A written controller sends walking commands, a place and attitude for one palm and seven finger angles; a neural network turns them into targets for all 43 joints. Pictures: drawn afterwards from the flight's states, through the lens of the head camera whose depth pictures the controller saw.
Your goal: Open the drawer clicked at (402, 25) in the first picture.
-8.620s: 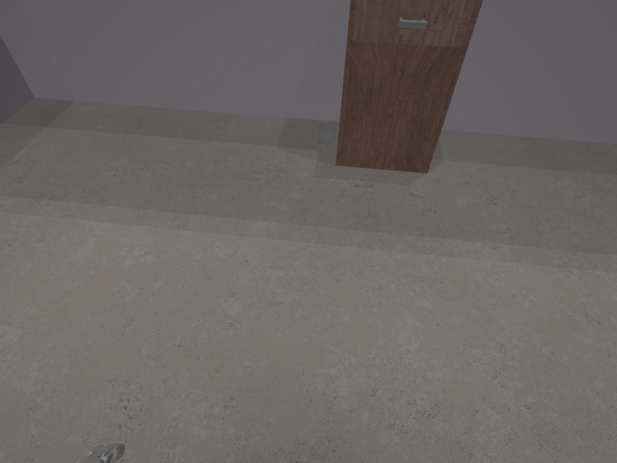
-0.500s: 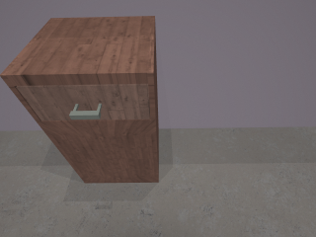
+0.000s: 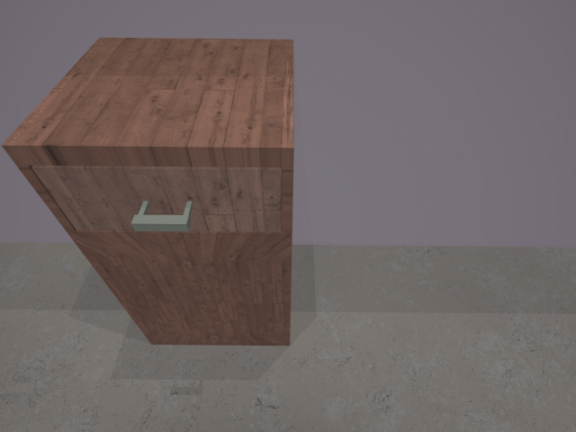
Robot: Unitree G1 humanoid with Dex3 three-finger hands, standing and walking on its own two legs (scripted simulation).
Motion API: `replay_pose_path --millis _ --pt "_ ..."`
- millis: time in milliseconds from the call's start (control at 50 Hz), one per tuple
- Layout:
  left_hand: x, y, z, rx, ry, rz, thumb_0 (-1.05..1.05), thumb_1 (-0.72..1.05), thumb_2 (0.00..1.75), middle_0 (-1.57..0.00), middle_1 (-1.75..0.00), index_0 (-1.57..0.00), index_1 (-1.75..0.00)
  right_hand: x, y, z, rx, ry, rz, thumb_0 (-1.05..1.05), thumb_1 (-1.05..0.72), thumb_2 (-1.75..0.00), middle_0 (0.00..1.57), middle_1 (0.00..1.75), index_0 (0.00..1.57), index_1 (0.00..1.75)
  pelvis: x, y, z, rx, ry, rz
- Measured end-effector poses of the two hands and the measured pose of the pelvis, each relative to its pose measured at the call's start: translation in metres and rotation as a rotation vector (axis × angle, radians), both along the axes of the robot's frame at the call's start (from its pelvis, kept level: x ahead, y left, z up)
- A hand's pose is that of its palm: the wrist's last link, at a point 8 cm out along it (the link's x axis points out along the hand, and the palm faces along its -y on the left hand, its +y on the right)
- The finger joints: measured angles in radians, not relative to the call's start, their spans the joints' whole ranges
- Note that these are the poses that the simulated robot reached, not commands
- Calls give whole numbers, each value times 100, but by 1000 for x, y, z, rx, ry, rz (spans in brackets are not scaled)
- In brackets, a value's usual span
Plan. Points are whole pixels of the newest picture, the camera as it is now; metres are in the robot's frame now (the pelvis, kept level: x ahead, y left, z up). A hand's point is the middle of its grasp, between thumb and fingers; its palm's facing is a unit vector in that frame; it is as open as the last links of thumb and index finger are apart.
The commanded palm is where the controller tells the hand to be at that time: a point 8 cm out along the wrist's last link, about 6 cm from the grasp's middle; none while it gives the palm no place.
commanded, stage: come to a stop and stand still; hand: left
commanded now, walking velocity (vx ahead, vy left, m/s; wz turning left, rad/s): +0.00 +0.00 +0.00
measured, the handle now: (164, 214) +0.49 +0.27 -0.03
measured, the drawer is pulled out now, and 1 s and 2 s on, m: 0.00 0.00 0.00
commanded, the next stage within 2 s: look again from close up in 0.22 s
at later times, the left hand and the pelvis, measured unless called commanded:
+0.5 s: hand out of the picture -0.01 +0.21 -0.18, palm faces -0.01 -0.98 -0.21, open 7.4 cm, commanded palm none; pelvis -0.02 +0.03 -0.01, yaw -1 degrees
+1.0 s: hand out of the picture +0.01 +0.23 -0.15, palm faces -0.07 -0.95 -0.32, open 7.4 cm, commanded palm +0.07 +0.27 -0.06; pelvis -0.03 +0.04 -0.01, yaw -2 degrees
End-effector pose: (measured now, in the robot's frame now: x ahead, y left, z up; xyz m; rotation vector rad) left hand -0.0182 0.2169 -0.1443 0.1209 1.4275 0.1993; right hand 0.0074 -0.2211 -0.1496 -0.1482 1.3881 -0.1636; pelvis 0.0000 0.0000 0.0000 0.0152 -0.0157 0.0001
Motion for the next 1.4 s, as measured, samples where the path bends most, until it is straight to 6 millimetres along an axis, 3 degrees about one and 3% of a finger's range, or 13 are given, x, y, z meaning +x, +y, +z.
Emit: replay_pose_path --millis 200,400,600,780,940,960,1020,1120,1180,1240,1340,1400 --pt "15 19 4 23 -29 -25 0 91 89 -20 -30 -20 -30 -15 14 0 20 32 -12 0 -92 -90 20 30 20 30 0 9 1 3 -4 -5" --pt "7 23 3 19 -39 -68 0 91 89 -20 -30 -20 -30 -25 21 -1 21 29 -23 1 -92 -90 20 30 20 30 -11 22 -1 -23 16 -19" --pt "6 49 -8 8 -89 -79 1 91 89 -20 -30 -20 -30 -25 39 -2 -3 -62 -7 1 -93 -90 20 30 20 30 -24 43 -9 -23 -12 -21" --pt "-11 60 -3 11 -50 -93 1 91 89 -20 -30 -20 -30 -41 45 3 11 -40 -5 1 -93 -90 20 30 20 30 -33 48 -5 -10 10 -28" --pt "-31 53 -2 7 7 -78 1 91 89 -20 -29 -20 -30 -48 45 2 25 3 -5 1 -92 -90 20 30 20 30 -31 43 -3 -14 20 -26" --pt "-23 52 3 22 -20 -125 1 91 89 -20 -30 -20 -30 -45 42 4 13 -21 -8 1 -92 -90 20 30 20 30 -32 43 -4 -16 24 -29" --pt "41 57 48 178 -372 -228 2 90 89 -20 -30 -20 -31 -22 30 10 -45 -217 -9 1 -92 -90 20 30 20 30 -34 41 -7 4 36 -32" --pt "145 48 137 536 -823 -513 2 84 86 -21 -34 -21 -34 45 11 18 -71 -520 15 2 -92 -90 20 30 20 30 -43 37 -16 9 82 -16" --pt "176 40 166 798 -934 -716 1 78 84 -21 -38 -21 -38 87 1 30 -65 -646 44 1 -92 -90 20 30 20 30 -50 29 -23 17 125 -37" --pt "171 32 161 940 -900 -867 1 73 82 -21 -41 -21 -41 119 -7 42 -45 -697 75 1 -91 -90 20 30 20 30 -53 20 -29 31 154 -64" --pt "113 26 123 977 -724 -1010 0 61 77 -22 -48 -22 -49 159 -13 53 -50 -696 217 1 -91 -90 20 30 20 30 -56 4 -37 36 182 -47" --pt "87 31 116 1009 -684 -1023 0 54 74 -24 -53 -24 -53 176 -13 48 -73 -685 297 1 -91 -90 20 30 20 30 -57 -3 -44 24 193 -16"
